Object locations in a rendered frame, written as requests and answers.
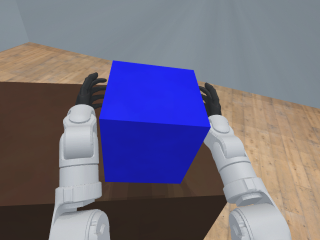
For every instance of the carton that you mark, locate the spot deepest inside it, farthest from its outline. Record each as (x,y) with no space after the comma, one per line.
(152,123)

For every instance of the pedestal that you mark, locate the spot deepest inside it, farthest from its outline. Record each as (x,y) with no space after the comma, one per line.
(31,126)

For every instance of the robot right forearm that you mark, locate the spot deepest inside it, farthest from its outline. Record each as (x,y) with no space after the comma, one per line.
(241,184)

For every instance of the robot left hand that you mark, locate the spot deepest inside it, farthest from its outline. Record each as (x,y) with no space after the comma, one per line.
(85,95)

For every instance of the robot right hand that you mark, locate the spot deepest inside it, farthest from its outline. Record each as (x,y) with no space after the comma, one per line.
(211,99)

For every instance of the robot left forearm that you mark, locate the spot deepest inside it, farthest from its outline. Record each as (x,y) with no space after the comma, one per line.
(79,183)

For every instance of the robot left upper arm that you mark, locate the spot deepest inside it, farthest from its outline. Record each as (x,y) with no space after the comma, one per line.
(90,224)

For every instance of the robot right upper arm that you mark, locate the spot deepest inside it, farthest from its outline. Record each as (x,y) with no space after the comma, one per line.
(257,222)

